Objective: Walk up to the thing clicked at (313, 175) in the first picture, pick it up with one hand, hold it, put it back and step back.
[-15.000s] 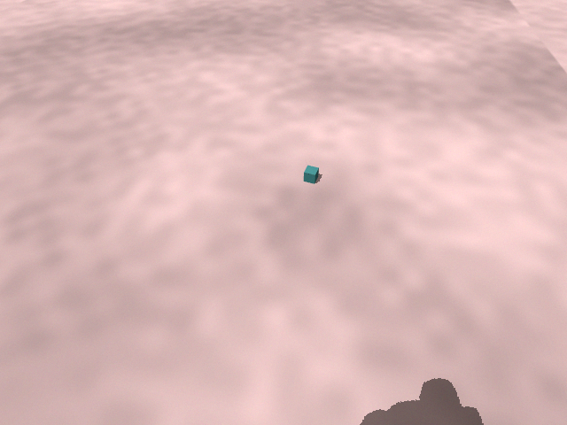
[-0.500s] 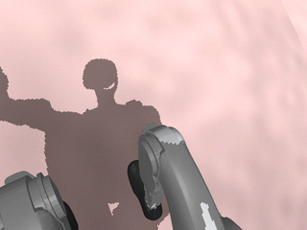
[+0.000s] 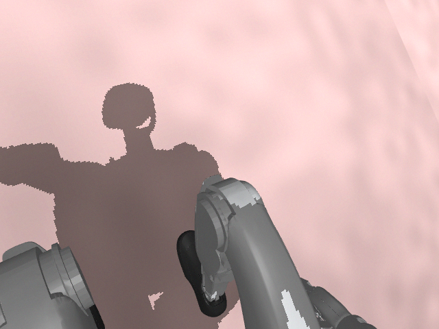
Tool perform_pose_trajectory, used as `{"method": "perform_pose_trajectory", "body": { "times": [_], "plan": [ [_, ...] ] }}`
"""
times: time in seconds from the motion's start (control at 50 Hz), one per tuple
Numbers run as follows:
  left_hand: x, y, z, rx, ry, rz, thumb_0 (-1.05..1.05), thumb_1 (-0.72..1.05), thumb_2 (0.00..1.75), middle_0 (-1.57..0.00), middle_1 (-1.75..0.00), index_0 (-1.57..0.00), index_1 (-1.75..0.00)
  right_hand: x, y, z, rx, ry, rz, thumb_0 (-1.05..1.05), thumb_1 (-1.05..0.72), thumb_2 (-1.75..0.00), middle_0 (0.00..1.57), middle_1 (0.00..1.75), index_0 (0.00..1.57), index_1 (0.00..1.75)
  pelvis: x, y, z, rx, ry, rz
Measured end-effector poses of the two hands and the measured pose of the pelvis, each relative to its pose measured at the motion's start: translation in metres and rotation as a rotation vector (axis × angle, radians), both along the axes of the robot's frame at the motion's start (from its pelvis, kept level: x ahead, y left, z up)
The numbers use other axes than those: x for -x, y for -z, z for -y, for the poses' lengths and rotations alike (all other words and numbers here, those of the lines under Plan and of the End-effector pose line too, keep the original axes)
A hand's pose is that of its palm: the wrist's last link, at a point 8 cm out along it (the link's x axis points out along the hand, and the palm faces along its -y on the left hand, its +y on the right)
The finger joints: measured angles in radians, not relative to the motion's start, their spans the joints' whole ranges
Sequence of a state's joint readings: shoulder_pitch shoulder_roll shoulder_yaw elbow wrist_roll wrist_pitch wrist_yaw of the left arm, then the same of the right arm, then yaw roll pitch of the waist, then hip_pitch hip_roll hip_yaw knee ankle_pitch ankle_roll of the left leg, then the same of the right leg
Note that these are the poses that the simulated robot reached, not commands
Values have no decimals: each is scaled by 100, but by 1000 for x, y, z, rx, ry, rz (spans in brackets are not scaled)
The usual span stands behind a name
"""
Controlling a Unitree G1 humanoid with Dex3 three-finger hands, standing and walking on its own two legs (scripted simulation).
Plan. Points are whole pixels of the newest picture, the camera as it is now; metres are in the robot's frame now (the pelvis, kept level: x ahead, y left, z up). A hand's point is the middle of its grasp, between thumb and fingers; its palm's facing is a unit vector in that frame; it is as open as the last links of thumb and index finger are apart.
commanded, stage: rest palm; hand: left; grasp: from above
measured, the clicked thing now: out of the picture +0.48 +0.30 -0.27
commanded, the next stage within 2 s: close in 0.38 s
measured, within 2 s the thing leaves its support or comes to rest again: neither
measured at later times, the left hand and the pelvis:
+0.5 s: hand out of the picture +0.47 +0.29 -0.24, palm faces -0.47 -0.08 -0.88, open 12.7 cm; pelvis +0.00 +0.00 +0.00, yaw -1 degrees
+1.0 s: hand out of the picture +0.46 +0.30 -0.23, palm faces -0.48 -0.08 -0.88, open 10.1 cm; pelvis +0.00 +0.00 +0.00, yaw -1 degrees
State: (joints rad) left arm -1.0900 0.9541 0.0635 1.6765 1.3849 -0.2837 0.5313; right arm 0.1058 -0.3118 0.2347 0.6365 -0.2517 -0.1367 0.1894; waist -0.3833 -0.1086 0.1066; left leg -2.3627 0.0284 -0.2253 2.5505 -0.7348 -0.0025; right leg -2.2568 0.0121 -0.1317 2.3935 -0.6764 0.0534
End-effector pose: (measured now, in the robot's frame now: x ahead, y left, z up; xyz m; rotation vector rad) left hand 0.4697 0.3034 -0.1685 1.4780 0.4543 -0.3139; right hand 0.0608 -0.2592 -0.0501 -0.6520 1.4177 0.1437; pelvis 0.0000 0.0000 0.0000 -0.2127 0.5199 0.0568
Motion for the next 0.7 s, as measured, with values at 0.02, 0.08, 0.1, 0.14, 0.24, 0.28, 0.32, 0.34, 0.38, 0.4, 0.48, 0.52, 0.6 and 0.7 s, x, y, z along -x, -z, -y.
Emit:
{"method": "perform_pose_trajectory", "body": {
  "times": [0.02,0.08,0.1,0.14,0.24,0.28,0.32,0.34,0.38,0.4,0.48,0.52,0.6,0.7],
  "plan": [
    [0,1,0,0,-1,-3,0,-32,90,-26,-81,-24,-82,1,0,-1,-3,0,-1,0,-91,-90,20,30,20,30,0,0,0,1,0,1],
    [-1,3,1,1,-2,-1,0,-31,89,-26,-81,-24,-82,6,1,-3,-9,4,-10,0,-91,-90,20,30,20,30,1,1,0,3,1,3],
    [-1,3,1,1,-1,-2,0,-31,89,-26,-81,-24,-82,8,1,-3,-12,5,-15,0,-91,-90,20,30,20,30,1,1,0,3,2,3],
    [-1,5,2,0,1,-6,0,-30,88,-26,-81,-25,-82,11,1,-4,-16,6,-24,0,-91,-90,20,30,20,30,1,2,-1,4,3,5],
    [-2,10,5,3,4,-9,0,-30,87,-27,-81,-25,-81,20,-1,-6,-20,13,-44,0,-91,-90,20,30,20,30,1,2,-1,7,6,9],
    [-3,11,6,5,6,-8,0,-30,87,-27,-80,-25,-81,23,-2,-7,-19,16,-52,0,-91,-90,20,30,20,30,1,2,-1,8,8,10],
    [-4,12,7,2,15,-1,0,-29,87,-28,-80,-26,-80,25,-3,-7,-18,17,-58,0,-91,-90,20,30,20,30,1,2,-1,8,10,10],
    [-4,12,7,1,16,2,0,-29,87,-28,-80,-26,-80,26,-3,-7,-18,16,-61,0,-91,-90,21,30,20,30,1,2,-1,9,10,10],
    [-5,13,8,4,15,5,0,-29,86,-28,-79,-26,-80,26,-4,-7,-18,15,-63,0,-91,-90,21,30,20,30,1,2,-2,10,12,10],
    [-6,13,8,6,14,9,0,-29,86,-28,-79,-26,-80,26,-4,-7,-17,15,-61,0,-91,-90,21,30,20,30,1,2,-2,11,12,10],
    [-5,13,8,1,7,6,0,-27,86,-30,-78,-27,-79,23,-5,-7,-16,8,-52,0,-91,-90,21,30,20,30,1,2,-2,14,13,12],
    [-4,14,8,4,0,3,0,-26,86,-31,-77,-28,-78,22,-6,-7,-16,3,-44,0,-91,-90,21,30,20,30,1,2,-2,17,14,13],
    [-4,12,5,-3,-3,11,0,-21,82,-34,-76,-32,-76,18,-6,-6,-17,-7,-37,0,-91,-90,20,30,20,30,1,2,-2,16,13,13],
    [-5,8,1,-3,-11,16,0,-13,75,-38,-73,-37,-72,14,-5,-6,-16,-12,-30,0,-90,-90,20,30,20,30,1,2,-2,17,13,11]
  ]
}}
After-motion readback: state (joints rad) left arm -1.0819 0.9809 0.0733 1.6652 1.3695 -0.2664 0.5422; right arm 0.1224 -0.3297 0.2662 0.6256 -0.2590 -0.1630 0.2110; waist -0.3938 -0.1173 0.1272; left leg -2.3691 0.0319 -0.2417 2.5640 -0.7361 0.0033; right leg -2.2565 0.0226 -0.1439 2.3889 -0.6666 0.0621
